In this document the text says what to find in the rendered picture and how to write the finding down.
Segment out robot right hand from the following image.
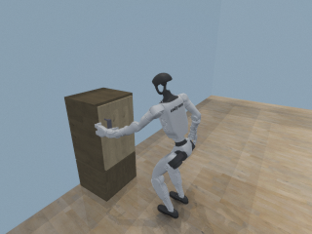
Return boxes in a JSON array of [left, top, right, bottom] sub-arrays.
[[187, 133, 198, 145]]

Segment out left robot upper arm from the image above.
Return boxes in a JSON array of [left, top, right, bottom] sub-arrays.
[[132, 104, 165, 133]]

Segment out robot left forearm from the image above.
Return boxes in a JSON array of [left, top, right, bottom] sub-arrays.
[[104, 123, 138, 138]]

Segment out robot right forearm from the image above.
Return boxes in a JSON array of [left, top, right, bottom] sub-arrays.
[[189, 117, 201, 136]]

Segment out robot left hand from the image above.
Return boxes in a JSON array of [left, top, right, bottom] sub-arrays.
[[95, 122, 119, 137]]

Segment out left robot thigh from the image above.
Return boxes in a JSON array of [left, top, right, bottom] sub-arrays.
[[152, 152, 184, 185]]

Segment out right robot shin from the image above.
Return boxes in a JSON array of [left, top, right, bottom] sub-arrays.
[[168, 168, 184, 198]]

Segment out right robot upper arm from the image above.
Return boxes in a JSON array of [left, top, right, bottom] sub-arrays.
[[177, 93, 202, 122]]

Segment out cupboard door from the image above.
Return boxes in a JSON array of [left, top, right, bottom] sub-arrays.
[[97, 96, 136, 171]]

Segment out handle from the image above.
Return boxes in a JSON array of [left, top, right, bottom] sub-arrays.
[[104, 118, 112, 129]]

